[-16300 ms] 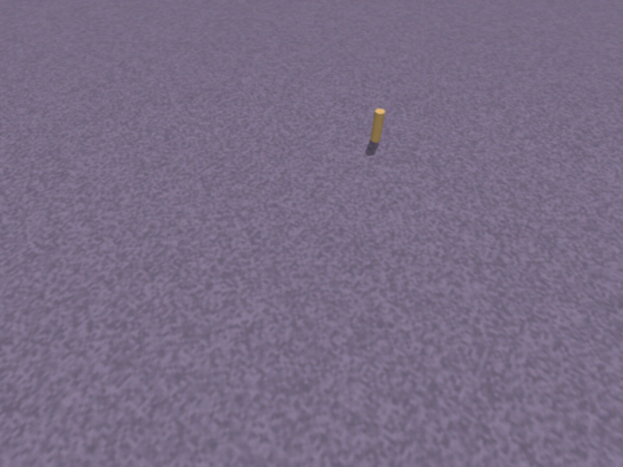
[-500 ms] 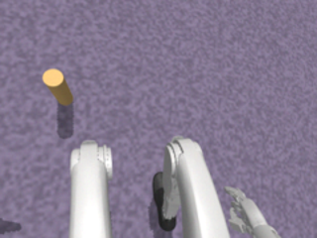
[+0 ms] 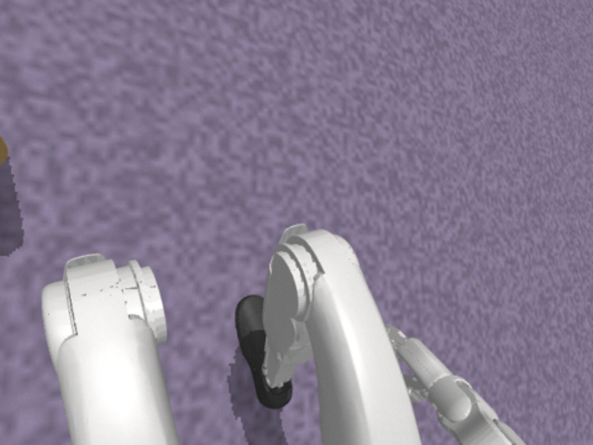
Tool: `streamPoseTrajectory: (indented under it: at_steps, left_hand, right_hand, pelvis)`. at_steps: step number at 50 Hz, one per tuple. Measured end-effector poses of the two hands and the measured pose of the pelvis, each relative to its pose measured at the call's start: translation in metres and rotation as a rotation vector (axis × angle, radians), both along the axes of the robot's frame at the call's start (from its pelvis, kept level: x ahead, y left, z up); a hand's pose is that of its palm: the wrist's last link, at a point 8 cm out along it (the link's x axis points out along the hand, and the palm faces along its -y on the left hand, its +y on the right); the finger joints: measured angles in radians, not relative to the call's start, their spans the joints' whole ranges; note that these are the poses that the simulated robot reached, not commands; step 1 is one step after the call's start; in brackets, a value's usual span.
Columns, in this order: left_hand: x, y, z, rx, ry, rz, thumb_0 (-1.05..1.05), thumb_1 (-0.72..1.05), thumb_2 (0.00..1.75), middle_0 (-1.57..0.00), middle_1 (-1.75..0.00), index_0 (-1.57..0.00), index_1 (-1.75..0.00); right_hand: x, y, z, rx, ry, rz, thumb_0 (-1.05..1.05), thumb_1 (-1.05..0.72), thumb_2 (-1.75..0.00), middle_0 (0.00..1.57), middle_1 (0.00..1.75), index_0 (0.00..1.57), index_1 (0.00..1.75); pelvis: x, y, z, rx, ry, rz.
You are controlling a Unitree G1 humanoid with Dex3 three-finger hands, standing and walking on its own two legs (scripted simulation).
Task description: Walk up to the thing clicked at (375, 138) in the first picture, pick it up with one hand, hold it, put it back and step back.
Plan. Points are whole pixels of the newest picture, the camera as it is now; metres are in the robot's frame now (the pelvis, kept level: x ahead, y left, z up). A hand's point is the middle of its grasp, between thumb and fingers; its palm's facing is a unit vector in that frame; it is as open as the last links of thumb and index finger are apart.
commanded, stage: close in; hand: left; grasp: from the side
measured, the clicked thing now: out of the picture +0.49 +0.31 -0.22
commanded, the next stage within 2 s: close in 0.88 s
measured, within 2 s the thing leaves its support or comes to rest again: leaves its support in 1.98 s
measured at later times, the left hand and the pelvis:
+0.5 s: hand out of the picture +0.45 +0.32 -0.18, palm faces +0.39 -0.92 -0.01, open 17.5 cm; pelvis -0.01 +0.00 -0.02, yaw -3 degrees
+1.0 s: hand out of the picture +0.47 +0.30 -0.18, palm faces +0.40 -0.92 -0.01, open 17.1 cm; pelvis -0.01 +0.00 -0.02, yaw -3 degrees
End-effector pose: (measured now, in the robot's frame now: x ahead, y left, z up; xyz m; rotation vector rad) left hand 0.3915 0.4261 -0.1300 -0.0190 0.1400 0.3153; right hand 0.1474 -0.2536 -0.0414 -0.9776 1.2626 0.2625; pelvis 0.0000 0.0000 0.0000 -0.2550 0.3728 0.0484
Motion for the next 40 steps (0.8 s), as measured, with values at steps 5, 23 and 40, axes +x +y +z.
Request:
streamPoseTrajectory:
  at_steps: [5,23,40]
  left_hand:
    - [0.004,-0.025,-0.020,-0.033,-0.017,0.020,-0.02,-0.61,0.05,-0.07,-0.10,-0.06,-0.10]
    - [0.018,-0.057,-0.043,0.047,-0.049,0.068,-0.02,-0.57,0.06,-0.05,-0.08,-0.05,-0.07]
    - [0.028,-0.079,-0.055,0.027,-0.078,0.112,-0.01,-0.49,0.11,-0.04,-0.08,-0.04,-0.08]
  right_hand:
    - [-0.003,0.004,-0.003,-0.007,0.011,0.041,0.00,-0.94,-0.91,0.20,0.30,0.20,0.30]
    - [-0.027,0.000,-0.003,-0.088,0.093,0.080,0.00,-0.94,-0.91,0.20,0.30,0.20,0.30]
    - [-0.023,0.002,0.002,-0.116,0.106,0.085,0.00,-0.93,-0.90,0.20,0.30,0.20,0.30]
  pelvis:
    - [-0.004,0.001,-0.007,-0.009,-0.043,-0.010]
    - [-0.010,0.004,-0.020,-0.035,-0.125,-0.034]
    - [-0.010,0.005,-0.020,-0.051,-0.136,-0.043]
